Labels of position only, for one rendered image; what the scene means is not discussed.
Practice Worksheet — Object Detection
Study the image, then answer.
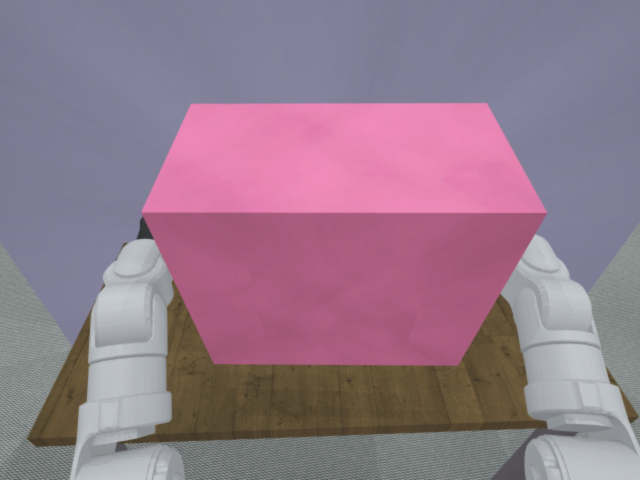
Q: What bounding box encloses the table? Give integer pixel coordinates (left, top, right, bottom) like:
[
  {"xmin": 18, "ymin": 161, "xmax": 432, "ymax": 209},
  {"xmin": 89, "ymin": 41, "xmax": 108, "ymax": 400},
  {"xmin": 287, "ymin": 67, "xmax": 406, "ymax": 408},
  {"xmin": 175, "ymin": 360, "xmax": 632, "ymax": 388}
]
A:
[{"xmin": 27, "ymin": 243, "xmax": 639, "ymax": 480}]

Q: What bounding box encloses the carton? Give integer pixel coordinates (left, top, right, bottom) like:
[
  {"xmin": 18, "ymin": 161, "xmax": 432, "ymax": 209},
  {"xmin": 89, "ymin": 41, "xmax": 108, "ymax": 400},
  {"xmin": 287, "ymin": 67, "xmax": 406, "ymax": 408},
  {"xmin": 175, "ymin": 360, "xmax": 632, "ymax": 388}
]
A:
[{"xmin": 141, "ymin": 103, "xmax": 547, "ymax": 366}]

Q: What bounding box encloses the robot left forearm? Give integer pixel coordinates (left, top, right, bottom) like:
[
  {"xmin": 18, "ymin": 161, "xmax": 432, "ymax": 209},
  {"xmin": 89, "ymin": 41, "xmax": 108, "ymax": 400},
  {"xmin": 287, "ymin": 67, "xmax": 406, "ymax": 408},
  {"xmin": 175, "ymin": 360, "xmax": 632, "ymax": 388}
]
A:
[{"xmin": 69, "ymin": 239, "xmax": 174, "ymax": 480}]

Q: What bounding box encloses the robot left hand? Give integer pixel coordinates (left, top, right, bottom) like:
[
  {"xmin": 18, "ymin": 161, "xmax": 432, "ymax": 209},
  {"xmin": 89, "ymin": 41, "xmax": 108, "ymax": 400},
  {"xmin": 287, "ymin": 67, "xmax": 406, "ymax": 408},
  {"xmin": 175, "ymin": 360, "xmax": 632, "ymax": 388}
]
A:
[{"xmin": 136, "ymin": 217, "xmax": 154, "ymax": 240}]

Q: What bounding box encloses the right robot upper arm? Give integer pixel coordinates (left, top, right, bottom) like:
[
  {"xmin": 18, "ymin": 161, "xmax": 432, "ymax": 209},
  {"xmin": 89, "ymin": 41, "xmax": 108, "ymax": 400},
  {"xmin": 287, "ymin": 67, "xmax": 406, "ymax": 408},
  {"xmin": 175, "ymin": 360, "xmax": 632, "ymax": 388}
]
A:
[{"xmin": 524, "ymin": 434, "xmax": 640, "ymax": 480}]

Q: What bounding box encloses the robot right forearm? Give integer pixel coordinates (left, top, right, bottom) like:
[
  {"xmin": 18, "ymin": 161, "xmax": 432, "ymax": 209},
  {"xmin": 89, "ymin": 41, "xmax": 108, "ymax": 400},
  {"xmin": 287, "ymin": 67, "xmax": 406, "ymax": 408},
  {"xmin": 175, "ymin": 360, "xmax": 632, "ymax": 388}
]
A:
[{"xmin": 500, "ymin": 235, "xmax": 640, "ymax": 458}]

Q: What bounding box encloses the left robot upper arm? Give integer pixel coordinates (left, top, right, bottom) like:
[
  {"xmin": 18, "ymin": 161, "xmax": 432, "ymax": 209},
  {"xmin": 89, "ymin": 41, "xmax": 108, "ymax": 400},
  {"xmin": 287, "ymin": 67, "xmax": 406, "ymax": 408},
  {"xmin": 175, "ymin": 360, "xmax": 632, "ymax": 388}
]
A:
[{"xmin": 75, "ymin": 445, "xmax": 185, "ymax": 480}]

